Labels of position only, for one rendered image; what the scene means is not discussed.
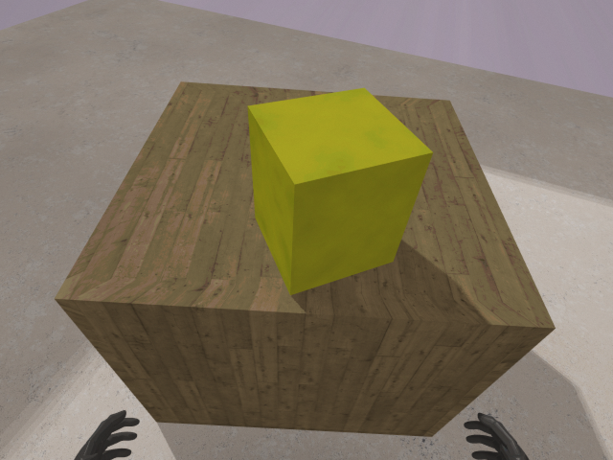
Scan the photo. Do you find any robot left hand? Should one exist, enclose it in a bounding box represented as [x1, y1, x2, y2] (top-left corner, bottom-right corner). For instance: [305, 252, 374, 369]
[74, 410, 140, 460]

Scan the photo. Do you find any robot right hand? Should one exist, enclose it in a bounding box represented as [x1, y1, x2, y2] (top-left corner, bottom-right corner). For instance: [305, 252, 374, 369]
[464, 413, 530, 460]

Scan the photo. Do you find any carton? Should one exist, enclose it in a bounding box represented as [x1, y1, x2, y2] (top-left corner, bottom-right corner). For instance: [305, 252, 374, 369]
[247, 88, 433, 295]

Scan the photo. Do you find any pedestal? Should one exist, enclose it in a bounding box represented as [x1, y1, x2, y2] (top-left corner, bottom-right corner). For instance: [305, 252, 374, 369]
[55, 81, 556, 437]

